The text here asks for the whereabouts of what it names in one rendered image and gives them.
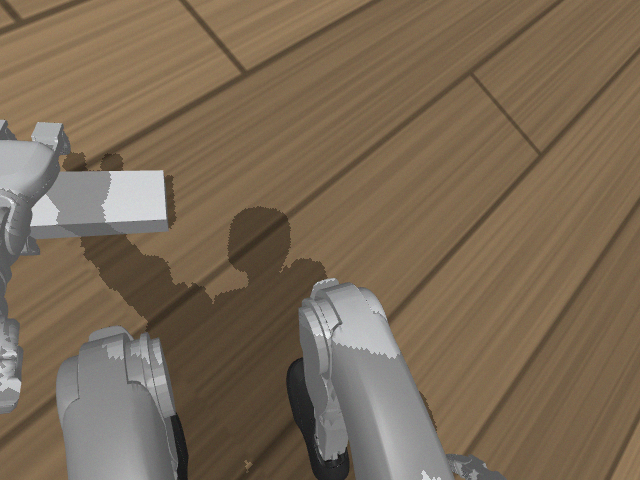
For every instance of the right robot hand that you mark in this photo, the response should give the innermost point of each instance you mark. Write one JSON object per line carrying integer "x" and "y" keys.
{"x": 472, "y": 468}

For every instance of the left robot hand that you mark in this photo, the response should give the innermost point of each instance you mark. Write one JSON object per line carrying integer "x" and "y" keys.
{"x": 28, "y": 169}

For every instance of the right robot foot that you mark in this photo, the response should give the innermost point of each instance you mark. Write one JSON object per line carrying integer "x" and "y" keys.
{"x": 303, "y": 413}

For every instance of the carton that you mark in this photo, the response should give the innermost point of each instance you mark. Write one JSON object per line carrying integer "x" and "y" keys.
{"x": 95, "y": 203}

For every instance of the left robot arm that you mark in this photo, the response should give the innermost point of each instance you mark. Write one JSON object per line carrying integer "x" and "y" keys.
{"x": 15, "y": 220}

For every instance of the left robot foot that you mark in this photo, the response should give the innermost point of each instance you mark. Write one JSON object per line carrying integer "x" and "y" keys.
{"x": 181, "y": 448}

